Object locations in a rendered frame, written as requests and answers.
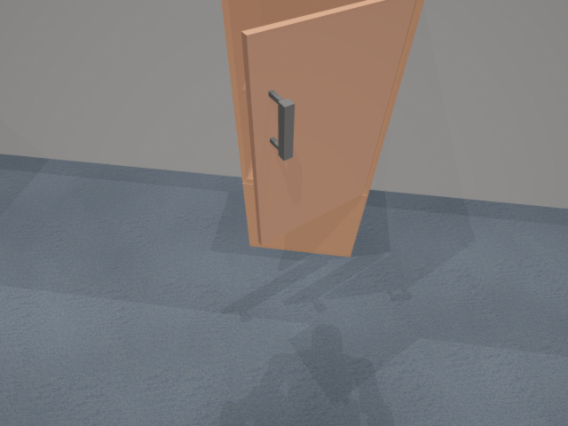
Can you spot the handle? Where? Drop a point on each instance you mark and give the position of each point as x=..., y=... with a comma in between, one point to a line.
x=286, y=117

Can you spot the cupboard door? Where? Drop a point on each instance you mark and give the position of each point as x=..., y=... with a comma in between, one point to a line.
x=338, y=67

